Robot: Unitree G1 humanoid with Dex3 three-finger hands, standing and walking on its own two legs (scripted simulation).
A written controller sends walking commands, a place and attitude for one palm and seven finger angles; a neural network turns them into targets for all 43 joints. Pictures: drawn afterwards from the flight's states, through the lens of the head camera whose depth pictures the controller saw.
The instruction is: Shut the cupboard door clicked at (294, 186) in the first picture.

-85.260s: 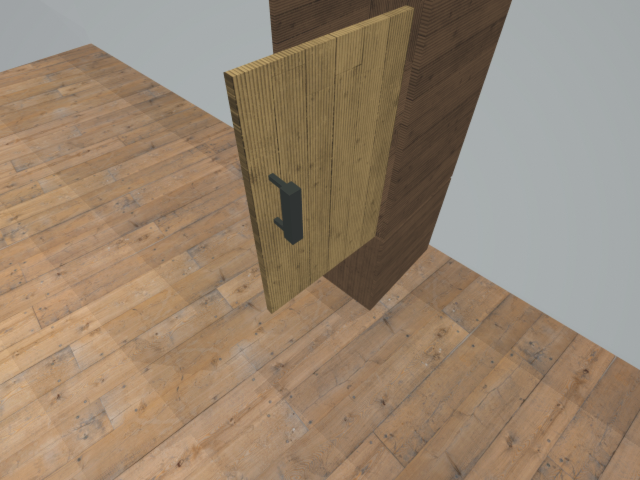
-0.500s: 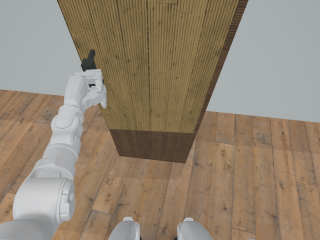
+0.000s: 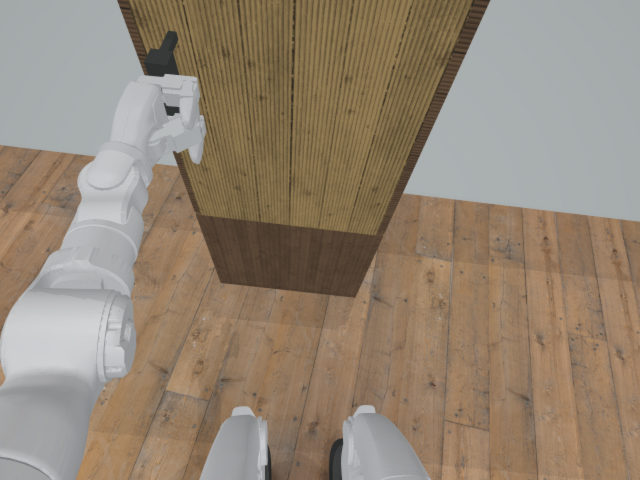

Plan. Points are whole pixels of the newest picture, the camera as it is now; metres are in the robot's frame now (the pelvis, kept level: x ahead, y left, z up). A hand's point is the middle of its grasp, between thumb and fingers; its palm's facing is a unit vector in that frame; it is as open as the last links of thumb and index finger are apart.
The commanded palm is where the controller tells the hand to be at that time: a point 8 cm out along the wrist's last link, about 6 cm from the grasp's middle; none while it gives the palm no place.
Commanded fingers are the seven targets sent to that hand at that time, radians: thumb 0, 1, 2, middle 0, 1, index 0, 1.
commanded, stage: pull the fist back off the door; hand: left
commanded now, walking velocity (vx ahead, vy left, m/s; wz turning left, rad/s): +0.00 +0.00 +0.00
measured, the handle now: (176, 88) +0.59 +0.16 +0.10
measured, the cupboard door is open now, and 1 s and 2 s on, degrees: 0 0 0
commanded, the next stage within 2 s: draw the hand back to the body in 0.86 s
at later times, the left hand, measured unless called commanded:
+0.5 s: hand (224, 132) +0.51 +0.09 +0.10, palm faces -0.03 -1.00 +0.00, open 3.1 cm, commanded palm +0.47 +0.14 +0.10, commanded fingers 0.00 0.90 0.90 -1.30 -1.50 -1.30 -1.50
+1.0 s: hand (217, 184) +0.43 +0.10 +0.11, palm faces -0.03 -1.00 -0.02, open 3.1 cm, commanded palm +0.41 +0.15 +0.11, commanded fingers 0.00 0.90 0.90 -1.30 -1.50 -1.30 -1.50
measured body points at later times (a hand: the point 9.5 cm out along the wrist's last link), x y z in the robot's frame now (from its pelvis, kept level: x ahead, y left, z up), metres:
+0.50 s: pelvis +0.01 +0.00 +0.01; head +0.10 +0.00 +0.45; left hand +0.50 +0.15 +0.10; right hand +0.01 -0.26 -0.10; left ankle +0.07 +0.10 -0.64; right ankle +0.05 -0.11 -0.64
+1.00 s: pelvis +0.05 -0.02 +0.04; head +0.10 -0.02 +0.48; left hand +0.42 +0.15 +0.11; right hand +0.19 -0.27 -0.06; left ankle +0.07 +0.10 -0.64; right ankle +0.05 -0.11 -0.64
